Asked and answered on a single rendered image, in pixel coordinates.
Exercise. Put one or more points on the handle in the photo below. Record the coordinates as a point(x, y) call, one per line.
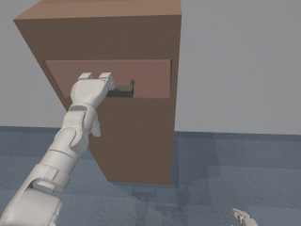
point(122, 91)

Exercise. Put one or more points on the robot left forearm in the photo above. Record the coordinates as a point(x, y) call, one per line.
point(55, 168)

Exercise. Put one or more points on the robot right hand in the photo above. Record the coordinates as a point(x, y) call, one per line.
point(243, 217)

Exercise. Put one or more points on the drawer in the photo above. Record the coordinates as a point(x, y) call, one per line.
point(151, 76)

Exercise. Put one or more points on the cabinet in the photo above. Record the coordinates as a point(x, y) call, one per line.
point(137, 133)

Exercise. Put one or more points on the left robot upper arm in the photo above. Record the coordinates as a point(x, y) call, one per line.
point(34, 208)

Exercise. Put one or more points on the robot left hand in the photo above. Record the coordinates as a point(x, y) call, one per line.
point(92, 92)

